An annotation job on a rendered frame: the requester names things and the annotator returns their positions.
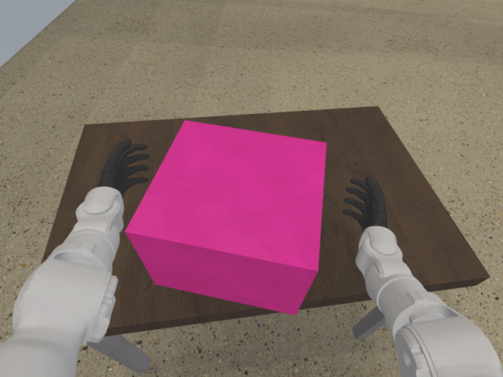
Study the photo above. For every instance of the left robot hand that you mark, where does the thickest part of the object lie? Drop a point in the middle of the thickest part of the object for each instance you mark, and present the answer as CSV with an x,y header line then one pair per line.
x,y
116,172

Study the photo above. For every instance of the right robot forearm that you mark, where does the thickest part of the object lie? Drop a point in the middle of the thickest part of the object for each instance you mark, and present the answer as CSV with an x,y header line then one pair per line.
x,y
390,284

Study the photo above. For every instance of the robot right upper arm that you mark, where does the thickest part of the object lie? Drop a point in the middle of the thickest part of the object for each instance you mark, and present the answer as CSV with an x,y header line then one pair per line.
x,y
447,347

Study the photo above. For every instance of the carton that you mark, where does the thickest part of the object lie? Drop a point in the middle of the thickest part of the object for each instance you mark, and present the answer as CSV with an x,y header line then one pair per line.
x,y
234,214

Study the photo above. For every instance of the robot left upper arm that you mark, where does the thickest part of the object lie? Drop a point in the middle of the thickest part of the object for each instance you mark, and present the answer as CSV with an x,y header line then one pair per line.
x,y
69,305

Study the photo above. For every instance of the left robot forearm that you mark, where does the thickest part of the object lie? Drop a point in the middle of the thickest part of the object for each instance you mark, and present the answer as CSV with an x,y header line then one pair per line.
x,y
93,241

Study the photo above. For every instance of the table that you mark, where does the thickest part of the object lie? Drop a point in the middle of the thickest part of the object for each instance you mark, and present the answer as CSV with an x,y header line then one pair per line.
x,y
360,143

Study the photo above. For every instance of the right robot hand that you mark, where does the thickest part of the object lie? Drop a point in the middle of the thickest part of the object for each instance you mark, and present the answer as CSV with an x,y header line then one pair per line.
x,y
374,211

